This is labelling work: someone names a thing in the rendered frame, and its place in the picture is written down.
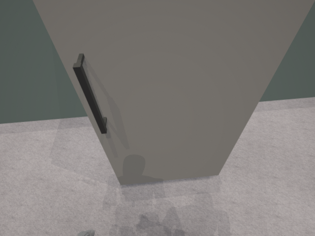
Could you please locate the handle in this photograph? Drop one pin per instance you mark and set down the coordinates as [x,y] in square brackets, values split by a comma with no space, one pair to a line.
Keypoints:
[84,83]

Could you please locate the fridge door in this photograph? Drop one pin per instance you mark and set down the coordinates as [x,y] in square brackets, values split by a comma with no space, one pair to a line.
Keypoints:
[177,80]

